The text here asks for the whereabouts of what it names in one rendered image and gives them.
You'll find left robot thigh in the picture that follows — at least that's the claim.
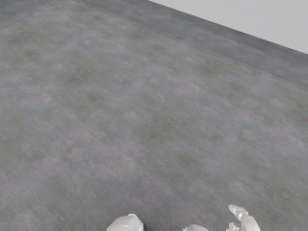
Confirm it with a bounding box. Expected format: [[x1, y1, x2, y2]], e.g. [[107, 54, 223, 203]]
[[107, 216, 143, 231]]

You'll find right robot hand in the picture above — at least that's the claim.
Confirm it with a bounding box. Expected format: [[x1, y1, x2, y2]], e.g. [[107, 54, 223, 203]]
[[226, 204, 261, 231]]

